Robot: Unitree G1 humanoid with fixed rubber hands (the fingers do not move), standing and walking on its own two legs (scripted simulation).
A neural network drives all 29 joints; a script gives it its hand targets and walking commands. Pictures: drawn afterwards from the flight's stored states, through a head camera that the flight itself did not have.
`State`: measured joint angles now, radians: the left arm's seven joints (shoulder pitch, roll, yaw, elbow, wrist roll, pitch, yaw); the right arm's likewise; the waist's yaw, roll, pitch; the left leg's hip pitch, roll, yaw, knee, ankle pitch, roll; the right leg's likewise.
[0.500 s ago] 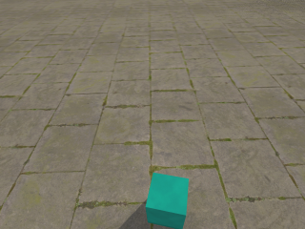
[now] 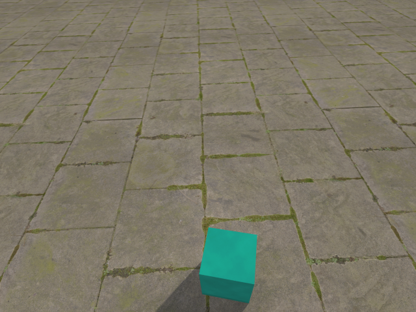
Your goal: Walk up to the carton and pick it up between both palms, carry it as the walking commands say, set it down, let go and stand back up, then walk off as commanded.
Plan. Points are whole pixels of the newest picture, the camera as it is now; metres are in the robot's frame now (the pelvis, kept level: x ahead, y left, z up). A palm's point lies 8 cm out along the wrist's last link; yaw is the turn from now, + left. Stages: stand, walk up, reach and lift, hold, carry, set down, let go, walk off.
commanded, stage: walk off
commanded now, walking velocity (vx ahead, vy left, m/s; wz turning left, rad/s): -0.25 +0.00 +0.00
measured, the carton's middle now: (228, 265) +0.46 -0.04 -0.64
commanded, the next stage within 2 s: stand in 0.26 s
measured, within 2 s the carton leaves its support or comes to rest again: neither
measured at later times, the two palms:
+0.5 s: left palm out of the picture -0.01 +0.21 -0.15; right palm out of the picture -0.01 -0.25 -0.17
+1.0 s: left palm out of the picture -0.05 +0.21 -0.14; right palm out of the picture -0.11 -0.17 -0.14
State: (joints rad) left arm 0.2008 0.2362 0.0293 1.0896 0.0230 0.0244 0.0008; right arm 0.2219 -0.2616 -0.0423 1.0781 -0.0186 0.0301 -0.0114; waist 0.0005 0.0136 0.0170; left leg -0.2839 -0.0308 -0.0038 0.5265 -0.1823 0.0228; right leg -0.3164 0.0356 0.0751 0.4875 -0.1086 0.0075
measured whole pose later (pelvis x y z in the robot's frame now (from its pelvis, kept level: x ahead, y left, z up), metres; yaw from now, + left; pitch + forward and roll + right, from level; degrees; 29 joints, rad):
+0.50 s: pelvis -0.05 -0.01 -0.02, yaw -6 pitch -1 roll -1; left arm 0.26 0.10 0.04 1.03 0.05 0.04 0.04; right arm 0.12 -0.20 -0.09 1.05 -0.02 0.08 -0.03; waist 0.01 0.08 0.04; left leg -0.54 -0.01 -0.03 1.05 -0.46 0.00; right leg -0.38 0.03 -0.03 0.73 -0.33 -0.03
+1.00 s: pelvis -0.05 +0.01 +0.01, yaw -8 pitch -2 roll +0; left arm 0.31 0.10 0.04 1.17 0.02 0.01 0.03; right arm 0.34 -0.06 -0.04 1.19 -0.02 0.00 -0.05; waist 0.01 -0.01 -0.02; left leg -0.10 -0.03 0.06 0.41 -0.27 0.05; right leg -0.23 -0.01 0.01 0.43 -0.17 0.01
